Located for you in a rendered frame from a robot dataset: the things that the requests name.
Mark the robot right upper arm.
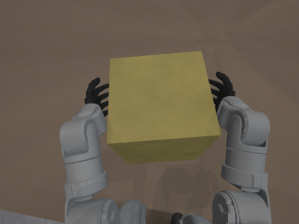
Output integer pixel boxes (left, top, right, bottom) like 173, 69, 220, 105
212, 190, 272, 224

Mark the left robot thigh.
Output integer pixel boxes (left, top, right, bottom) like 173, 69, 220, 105
119, 200, 147, 224

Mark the robot right hand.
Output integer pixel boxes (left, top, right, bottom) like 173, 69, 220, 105
208, 72, 235, 113

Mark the robot thigh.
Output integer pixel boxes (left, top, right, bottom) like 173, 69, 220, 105
178, 215, 212, 224
119, 200, 147, 224

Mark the right robot forearm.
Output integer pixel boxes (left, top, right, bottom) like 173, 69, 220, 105
217, 96, 272, 224

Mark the robot left upper arm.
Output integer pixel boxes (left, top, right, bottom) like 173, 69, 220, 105
65, 198, 121, 224

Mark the left robot forearm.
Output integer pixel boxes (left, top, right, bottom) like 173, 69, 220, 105
59, 103, 108, 224

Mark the right robot thigh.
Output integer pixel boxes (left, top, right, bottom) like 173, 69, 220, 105
178, 215, 212, 224

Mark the carton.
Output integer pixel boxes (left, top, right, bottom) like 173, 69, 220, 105
107, 50, 221, 164

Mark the robot left hand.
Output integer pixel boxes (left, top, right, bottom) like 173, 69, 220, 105
84, 77, 109, 117

